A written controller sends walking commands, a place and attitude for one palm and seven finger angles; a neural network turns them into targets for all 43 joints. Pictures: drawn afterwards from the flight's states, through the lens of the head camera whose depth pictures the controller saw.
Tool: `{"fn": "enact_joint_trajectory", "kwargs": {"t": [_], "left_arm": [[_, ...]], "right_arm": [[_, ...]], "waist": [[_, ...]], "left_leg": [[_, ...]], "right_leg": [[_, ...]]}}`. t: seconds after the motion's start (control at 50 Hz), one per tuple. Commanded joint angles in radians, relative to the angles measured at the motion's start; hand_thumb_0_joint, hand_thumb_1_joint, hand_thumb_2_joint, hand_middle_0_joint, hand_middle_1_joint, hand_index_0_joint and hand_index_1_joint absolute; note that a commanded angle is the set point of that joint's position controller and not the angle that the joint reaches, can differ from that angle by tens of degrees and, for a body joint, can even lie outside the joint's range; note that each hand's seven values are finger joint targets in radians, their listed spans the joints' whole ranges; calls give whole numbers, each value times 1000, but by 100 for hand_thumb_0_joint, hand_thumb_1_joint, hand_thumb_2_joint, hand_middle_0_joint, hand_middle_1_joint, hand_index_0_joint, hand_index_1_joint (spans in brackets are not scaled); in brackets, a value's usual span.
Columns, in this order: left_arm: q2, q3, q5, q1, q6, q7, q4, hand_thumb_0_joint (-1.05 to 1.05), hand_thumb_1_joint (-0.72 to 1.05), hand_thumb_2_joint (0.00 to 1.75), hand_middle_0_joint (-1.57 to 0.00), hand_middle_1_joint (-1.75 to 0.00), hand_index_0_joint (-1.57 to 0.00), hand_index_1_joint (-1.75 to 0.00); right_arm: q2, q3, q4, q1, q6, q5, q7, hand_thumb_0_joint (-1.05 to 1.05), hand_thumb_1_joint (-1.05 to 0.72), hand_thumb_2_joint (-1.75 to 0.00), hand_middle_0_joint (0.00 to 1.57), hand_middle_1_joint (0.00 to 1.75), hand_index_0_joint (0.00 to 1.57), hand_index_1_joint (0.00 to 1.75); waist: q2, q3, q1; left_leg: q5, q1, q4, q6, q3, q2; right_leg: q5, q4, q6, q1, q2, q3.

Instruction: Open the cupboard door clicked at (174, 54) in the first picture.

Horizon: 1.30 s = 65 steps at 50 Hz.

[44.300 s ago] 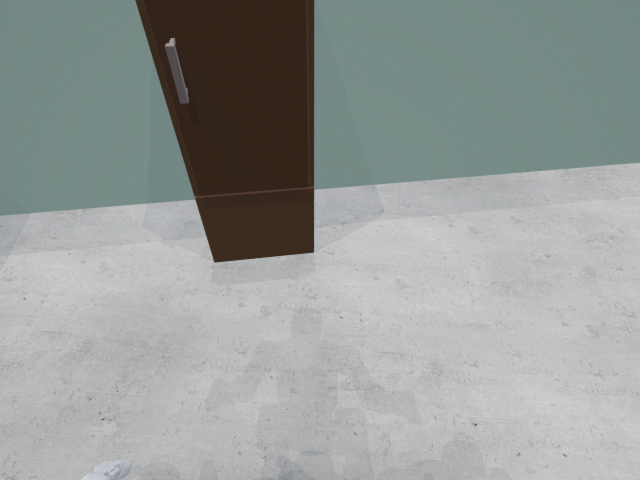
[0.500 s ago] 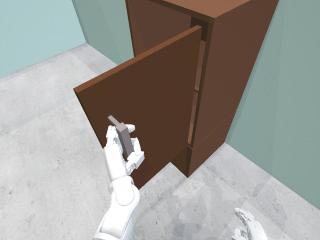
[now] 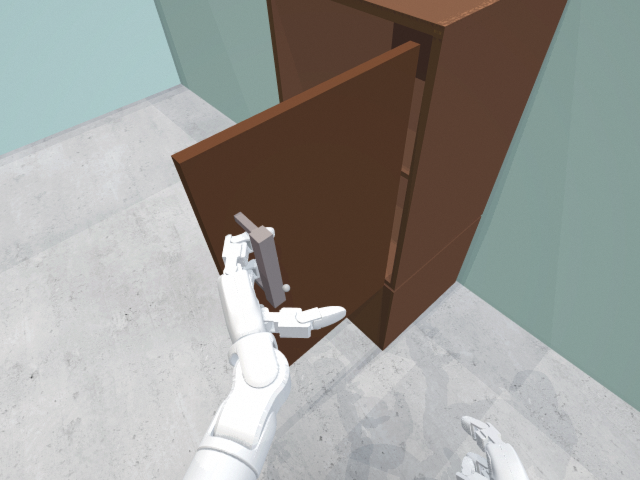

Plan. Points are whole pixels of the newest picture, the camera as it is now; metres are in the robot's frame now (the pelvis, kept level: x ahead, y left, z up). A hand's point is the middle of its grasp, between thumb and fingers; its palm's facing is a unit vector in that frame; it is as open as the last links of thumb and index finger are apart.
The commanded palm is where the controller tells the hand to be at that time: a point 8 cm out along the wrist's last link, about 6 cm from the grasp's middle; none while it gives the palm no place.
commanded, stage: open thumb and fingers to let go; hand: left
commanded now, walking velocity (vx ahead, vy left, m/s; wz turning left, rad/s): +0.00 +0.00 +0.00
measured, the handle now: (260, 261) +0.37 +0.10 +0.07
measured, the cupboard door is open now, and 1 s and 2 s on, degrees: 90 92 91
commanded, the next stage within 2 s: slide the hand sideways off the handle in 0.24 s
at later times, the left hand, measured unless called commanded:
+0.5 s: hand (282, 308) +0.31 +0.07 +0.07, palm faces -0.01 -0.99 -0.14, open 15.9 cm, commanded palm +0.28 +0.10 +0.07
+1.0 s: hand (259, 335) +0.27 +0.09 +0.07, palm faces -0.04 -1.00 -0.03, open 16.3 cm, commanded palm +0.24 +0.15 +0.07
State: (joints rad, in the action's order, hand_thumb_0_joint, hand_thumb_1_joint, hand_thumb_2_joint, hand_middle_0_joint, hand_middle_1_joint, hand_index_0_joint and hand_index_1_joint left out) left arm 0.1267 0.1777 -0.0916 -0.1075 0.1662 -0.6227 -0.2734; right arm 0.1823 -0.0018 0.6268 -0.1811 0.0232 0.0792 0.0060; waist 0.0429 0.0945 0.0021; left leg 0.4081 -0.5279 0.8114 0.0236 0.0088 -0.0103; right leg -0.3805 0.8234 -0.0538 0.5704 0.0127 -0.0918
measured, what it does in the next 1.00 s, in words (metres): stands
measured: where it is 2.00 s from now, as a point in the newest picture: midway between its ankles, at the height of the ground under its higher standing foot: outside the picture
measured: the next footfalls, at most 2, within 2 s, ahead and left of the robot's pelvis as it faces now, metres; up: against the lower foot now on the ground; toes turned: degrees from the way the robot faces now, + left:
none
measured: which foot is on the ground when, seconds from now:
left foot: down 0.00-1.00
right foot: down 0.00-1.00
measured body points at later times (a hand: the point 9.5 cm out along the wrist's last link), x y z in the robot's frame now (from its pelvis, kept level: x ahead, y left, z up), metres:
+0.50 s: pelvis -0.01 +0.01 +0.00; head +0.01 -0.01 +0.45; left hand +0.30 +0.12 +0.08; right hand +0.15 -0.21 -0.11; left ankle +0.00 +0.14 -0.70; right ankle +0.02 -0.08 -0.70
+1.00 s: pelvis +0.00 +0.01 +0.00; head +0.03 +0.00 +0.45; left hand +0.27 +0.14 +0.07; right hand +0.17 -0.20 -0.09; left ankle +0.00 +0.14 -0.70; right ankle +0.02 -0.08 -0.70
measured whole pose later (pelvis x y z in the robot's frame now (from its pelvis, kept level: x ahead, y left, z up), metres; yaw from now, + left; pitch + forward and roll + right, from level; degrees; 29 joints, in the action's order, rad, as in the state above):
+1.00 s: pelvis +0.00 +0.01 +0.00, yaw -1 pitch +6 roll +1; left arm -0.06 0.16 0.05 0.15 0.24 -0.09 -0.05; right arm 0.21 -0.04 0.52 -0.24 -0.07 0.02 0.01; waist 0.03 0.05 0.02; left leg 0.42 -0.49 0.81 0.00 -0.02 0.00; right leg -0.38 0.82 -0.03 0.55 0.02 -0.06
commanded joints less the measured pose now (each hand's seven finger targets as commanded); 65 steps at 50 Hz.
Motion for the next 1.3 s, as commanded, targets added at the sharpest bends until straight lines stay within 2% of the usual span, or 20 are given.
{"fn": "enact_joint_trajectory", "kwargs": {"t": [0.0,0.08,0.2,0.32,0.34,0.36,0.4,0.44,0.48,0.52,0.56,0.62,0.68,0.72,0.78,0.84,0.92,0.96,1.12,1.28], "left_arm": [[84,24,-21,-284,59,-18,214,0,-50,30,-23,-80,-23,-80],[57,-6,-18,-289,53,-29,193,0,-50,30,-20,-60,-20,-60],[71,-6,-22,-341,45,-52,172,0,-50,30,-15,-30,-15,-30],[86,-2,-18,-353,38,-61,165,0,-50,30,-15,-30,-15,-30],[22,214,-113,-316,74,156,155,0,-50,30,-15,-30,-15,-30],[-64,128,-76,-376,122,268,207,0,-50,30,-15,-30,-15,-30],[-132,101,-45,-406,177,398,257,0,-50,30,-15,-30,-15,-30],[-108,140,18,-415,197,535,235,0,-50,30,-15,-30,-15,-30],[-67,120,133,-396,182,605,225,0,-50,30,-15,-30,-15,-30],[-54,65,220,-346,156,610,194,0,-50,30,-15,-30,-15,-30],[-57,28,245,-298,138,582,190,0,-50,30,-15,-30,-15,-30],[-105,-15,191,-219,144,515,231,0,-50,30,-15,-30,-15,-30],[-136,-12,108,-116,162,478,271,0,-50,30,-15,-30,-15,-30],[-138,-3,91,-74,171,479,316,0,-50,30,-15,-30,-15,-30],[-188,-39,98,-37,161,492,346,0,-50,30,-15,-30,-15,-30],[-178,-32,119,-33,152,510,397,0,-50,30,-15,-30,-15,-30],[-177,-36,149,59,158,529,494,0,-50,30,-15,-30,-15,-30],[-184,-41,157,142,164,546,523,0,-50,30,-15,-30,-15,-30],[-231,-60,153,253,142,602,570,0,-50,30,-15,-30,-15,-30],[-308,-181,211,402,159,653,661,0,-50,30,-15,-30,-15,-30]], "right_arm": [[78,27,-152,102,-58,-3,7,0,-90,-90,20,30,20,30],[80,27,-149,111,-56,-5,9,0,-90,-90,20,30,20,30],[78,22,-143,114,-58,-2,8,0,-90,-90,20,30,20,30],[73,20,-140,123,-55,-3,7,0,-90,-90,20,30,20,30],[106,17,-107,43,-46,-5,11,0,-90,-90,20,30,20,30],[108,22,-143,27,-56,-15,20,0,-90,-90,20,30,20,30],[108,18,-160,36,-62,-23,36,0,-90,-90,20,30,20,30],[110,8,-172,27,-86,-44,45,0,-90,-90,20,30,20,30],[110,-2,-194,40,-109,-71,50,0,-90,-90,20,30,20,30],[115,-4,-201,49,-131,-85,53,0,-90,-90,20,30,20,30],[120,-5,-207,48,-147,-87,45,0,-90,-90,20,30,20,30],[123,2,-218,34,-155,-73,21,0,-90,-90,20,30,20,30],[124,10,-230,14,-147,-63,-4,0,-90,-90,20,30,20,30],[119,10,-244,18,-142,-62,-13,0,-90,-90,20,30,20,30],[124,6,-256,30,-131,-63,-5,0,-90,-90,20,30,20,30],[118,2,-267,42,-133,-68,7,0,-90,-90,20,30,20,30],[114,2,-272,35,-152,-69,13,0,-90,-90,20,30,20,30],[116,5,-272,21,-160,-68,12,0,-90,-90,20,30,20,30],[127,6,-283,13,-175,-69,18,0,-90,-90,20,30,20,30],[121,9,-288,1,-194,-74,36,0,-90,-90,20,30,20,30]], "waist": [[-128,230,-10],[-142,229,-1],[-129,221,-3],[-127,228,-6],[-187,160,-87],[-163,222,-64],[-85,299,-40],[-55,245,-61],[-39,204,-50],[-109,172,-36],[-156,158,-17],[-152,188,13],[-112,196,25],[-93,185,24],[-116,153,25],[-96,128,14],[-62,184,19],[-91,204,18],[-89,122,0],[-84,212,27]], "left_leg": [[-177,34,-81,-29,-1,21],[-157,22,-83,-28,-2,23],[-135,15,-89,-28,-2,24],[-128,21,-85,-27,-3,24],[-147,45,-80,-46,-4,23],[-171,38,-73,-53,-4,28],[-185,57,-67,-54,-11,34],[-144,77,-75,-54,-7,35],[-93,83,-101,-46,3,33],[-51,74,-126,-39,13,31],[-47,65,-142,-35,18,30],[-109,70,-147,-34,12,27],[-160,70,-138,-33,2,23],[-154,63,-135,-34,-6,21],[-102,32,-134,-39,-10,24],[-76,37,-136,-39,-10,25],[-144,67,-121,-37,-5,25],[-186,67,-109,-37,-5,24],[-157,18,-79,-38,1,28],[-230,2,-44,-35,-4,35]], "right_leg": [[163,-156,25,-159,12,66],[127,-172,25,-163,11,76],[81,-170,22,-146,8,69],[66,-170,21,-135,6,67],[186,-149,19,-110,7,82],[245,-129,19,-141,13,82],[283,-109,17,-192,21,102],[233,-127,18,-158,16,96],[145,-158,16,-150,4,85],[63,-187,24,-146,-2,71],[34,-194,29,-148,-3,60],[102,-158,26,-164,-1,51],[164,-129,19,-166,0,52],[167,-126,17,-166,1,56],[114,-152,19,-175,1,73],[82,-160,22,-161,-1,73],[173,-138,21,-191,-5,67],[235,-124,24,-208,-7,63],[216,-112,31,-149,-2,71],[343,-89,37,-235,3,96]]}}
